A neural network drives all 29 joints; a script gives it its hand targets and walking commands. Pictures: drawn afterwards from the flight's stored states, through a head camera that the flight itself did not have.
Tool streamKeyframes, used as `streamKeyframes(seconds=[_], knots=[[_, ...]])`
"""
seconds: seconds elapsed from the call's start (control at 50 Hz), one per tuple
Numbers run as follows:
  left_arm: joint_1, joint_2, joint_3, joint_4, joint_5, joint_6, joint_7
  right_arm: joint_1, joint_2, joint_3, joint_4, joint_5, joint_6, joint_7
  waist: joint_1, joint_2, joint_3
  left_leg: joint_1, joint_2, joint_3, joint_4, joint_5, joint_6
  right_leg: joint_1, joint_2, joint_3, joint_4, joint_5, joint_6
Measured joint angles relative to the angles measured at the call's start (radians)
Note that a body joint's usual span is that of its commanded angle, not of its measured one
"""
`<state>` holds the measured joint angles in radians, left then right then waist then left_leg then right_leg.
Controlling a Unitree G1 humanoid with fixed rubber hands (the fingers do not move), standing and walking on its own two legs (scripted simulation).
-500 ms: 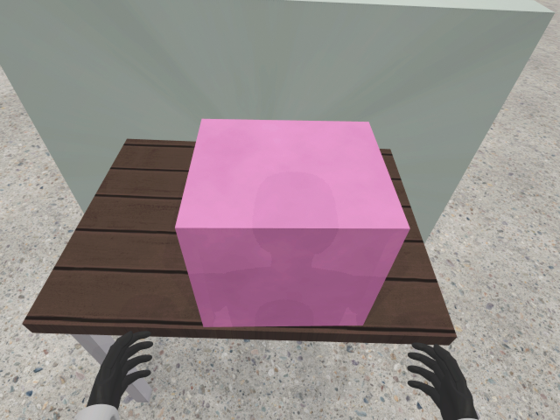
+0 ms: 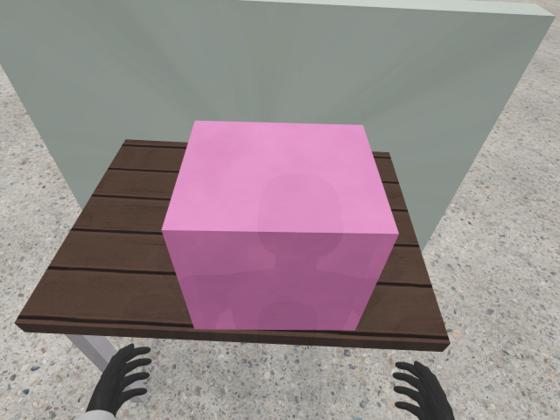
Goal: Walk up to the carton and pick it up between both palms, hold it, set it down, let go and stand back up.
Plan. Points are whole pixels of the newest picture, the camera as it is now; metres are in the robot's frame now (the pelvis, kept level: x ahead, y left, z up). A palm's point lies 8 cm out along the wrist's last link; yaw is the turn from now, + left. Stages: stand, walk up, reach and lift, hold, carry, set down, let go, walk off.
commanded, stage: set down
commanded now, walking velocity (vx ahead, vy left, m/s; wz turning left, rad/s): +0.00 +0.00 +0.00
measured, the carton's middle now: (277, 228) +0.44 +0.03 +0.00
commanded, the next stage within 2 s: let go in 1.28 s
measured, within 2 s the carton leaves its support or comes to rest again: neither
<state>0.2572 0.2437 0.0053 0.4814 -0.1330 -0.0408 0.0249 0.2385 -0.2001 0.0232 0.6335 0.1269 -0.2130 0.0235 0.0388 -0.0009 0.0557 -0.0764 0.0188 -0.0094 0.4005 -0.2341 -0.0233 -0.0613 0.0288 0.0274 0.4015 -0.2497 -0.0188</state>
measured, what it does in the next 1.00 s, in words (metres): stands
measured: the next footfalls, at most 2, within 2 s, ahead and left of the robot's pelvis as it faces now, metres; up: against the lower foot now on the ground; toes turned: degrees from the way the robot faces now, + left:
none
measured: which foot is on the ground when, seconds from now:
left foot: down 0.00-1.00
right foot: down 0.00-1.00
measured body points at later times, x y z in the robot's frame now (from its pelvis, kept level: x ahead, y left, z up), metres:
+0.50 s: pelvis -0.01 -0.01 +0.00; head -0.02 +0.00 +0.45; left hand +0.16 +0.23 -0.08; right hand +0.16 -0.22 -0.09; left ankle +0.00 +0.13 -0.74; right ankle -0.01 -0.11 -0.74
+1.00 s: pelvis +0.00 +0.00 +0.00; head +0.00 +0.01 +0.45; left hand +0.17 +0.23 -0.09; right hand +0.15 -0.22 -0.10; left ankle +0.00 +0.13 -0.74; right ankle -0.01 -0.11 -0.74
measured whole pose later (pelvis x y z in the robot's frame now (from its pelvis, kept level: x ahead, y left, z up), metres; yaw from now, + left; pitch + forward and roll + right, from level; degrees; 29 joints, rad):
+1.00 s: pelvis +0.00 +0.00 +0.00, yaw -1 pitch -5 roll +0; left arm 0.20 0.17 0.04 0.51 0.00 0.14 0.02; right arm 0.18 -0.17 -0.01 0.77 0.01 -0.20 0.01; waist 0.00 -0.02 0.09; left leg -0.09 0.03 0.01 0.43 -0.25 -0.02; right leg -0.07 0.03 0.02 0.41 -0.25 -0.01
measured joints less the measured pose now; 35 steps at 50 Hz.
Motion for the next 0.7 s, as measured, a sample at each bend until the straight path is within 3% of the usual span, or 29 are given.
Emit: streamKeyframes(seconds=[0.42, 0.7], knots=[[-0.041, -0.027, 0.011, 0.016, 0.058, 0.127, -0.008, -0.037, 0.045, -0.020, 0.045, -0.097, 0.060, -0.025, -0.017, -0.006, 0.019, -0.004, 0.006, -0.003, 0.004, 0.011, -0.007, -0.005, 0.003, -0.015, 0.012, 0.005, -0.008], [-0.080, -0.045, 0.043, 0.052, 0.091, 0.160, -0.016, -0.057, 0.051, -0.024, 0.086, -0.127, 0.050, -0.033, -0.036, -0.014, 0.028, -0.023, 0.012, 0.016, 0.012, 0.007, -0.005, -0.031, 0.005, -0.005, 0.022, 0.006, -0.006]])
